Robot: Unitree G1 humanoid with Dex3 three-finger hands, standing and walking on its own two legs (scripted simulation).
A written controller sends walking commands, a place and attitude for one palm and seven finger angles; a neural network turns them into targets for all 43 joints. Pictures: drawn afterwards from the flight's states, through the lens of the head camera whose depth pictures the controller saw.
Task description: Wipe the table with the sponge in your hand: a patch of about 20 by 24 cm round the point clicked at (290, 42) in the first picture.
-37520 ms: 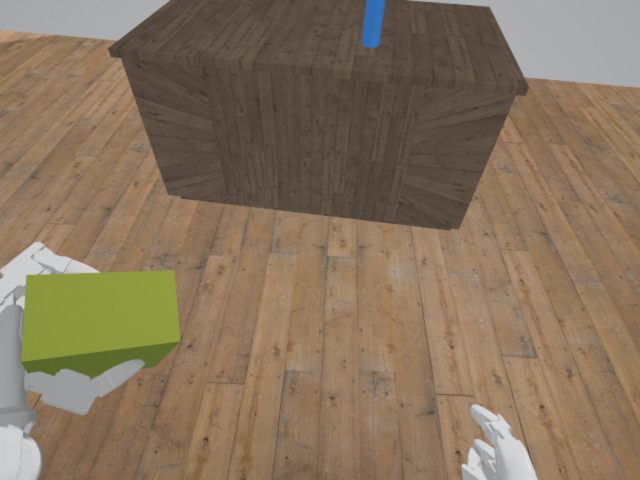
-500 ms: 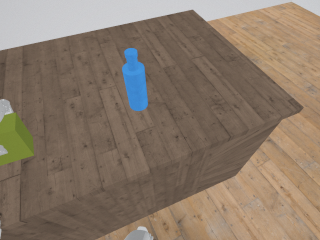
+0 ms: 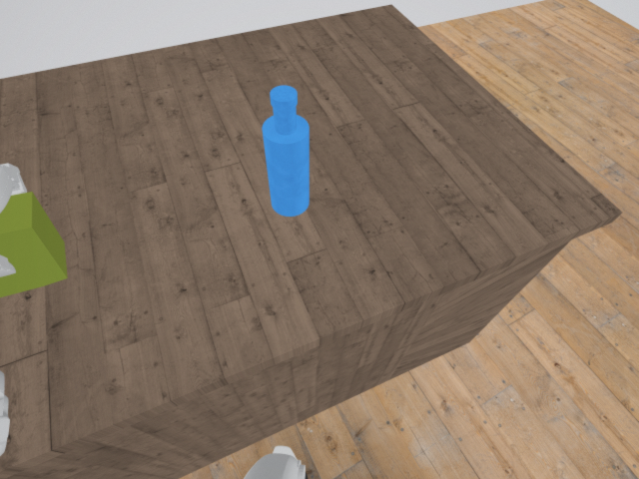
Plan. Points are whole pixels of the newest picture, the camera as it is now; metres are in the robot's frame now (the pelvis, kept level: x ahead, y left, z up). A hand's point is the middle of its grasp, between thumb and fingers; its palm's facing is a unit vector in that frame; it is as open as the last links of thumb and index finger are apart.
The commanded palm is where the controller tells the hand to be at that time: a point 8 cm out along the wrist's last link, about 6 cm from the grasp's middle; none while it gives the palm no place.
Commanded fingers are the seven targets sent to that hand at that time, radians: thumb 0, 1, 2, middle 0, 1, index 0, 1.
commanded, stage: wipe forward along the first lane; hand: left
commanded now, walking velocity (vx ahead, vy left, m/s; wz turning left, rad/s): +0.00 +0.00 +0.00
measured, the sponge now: (0, 258) +0.36 +0.44 +0.03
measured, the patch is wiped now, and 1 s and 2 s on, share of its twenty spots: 0.35 0.40 0.45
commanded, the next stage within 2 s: slide across to the middle lane in 0.10 s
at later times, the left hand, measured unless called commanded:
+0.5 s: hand (8, 208) +0.40 +0.42 +0.09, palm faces -0.12 +0.05 -0.99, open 10.2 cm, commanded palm +0.40 +0.37 +0.12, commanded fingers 0.00 0.10 1.30 -1.20 -1.60 -1.20 -1.60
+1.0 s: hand (61, 193) +0.43 +0.37 +0.08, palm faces -0.11 +0.04 -0.99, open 10.2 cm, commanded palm +0.41 +0.33 +0.11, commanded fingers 0.00 0.10 1.30 -1.20 -1.60 -1.20 -1.60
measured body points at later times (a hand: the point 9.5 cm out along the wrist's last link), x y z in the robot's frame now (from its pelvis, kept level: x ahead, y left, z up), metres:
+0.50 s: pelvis +0.01 +0.00 +0.00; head +0.08 +0.02 +0.45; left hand +0.40 +0.41 +0.14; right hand +0.07 -0.27 -0.12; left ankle +0.06 +0.07 -0.70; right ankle +0.00 -0.14 -0.70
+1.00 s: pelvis +0.03 -0.01 +0.02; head +0.09 +0.00 +0.46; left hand +0.43 +0.36 +0.14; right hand +0.12 -0.27 -0.12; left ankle +0.06 +0.07 -0.70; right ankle +0.00 -0.14 -0.70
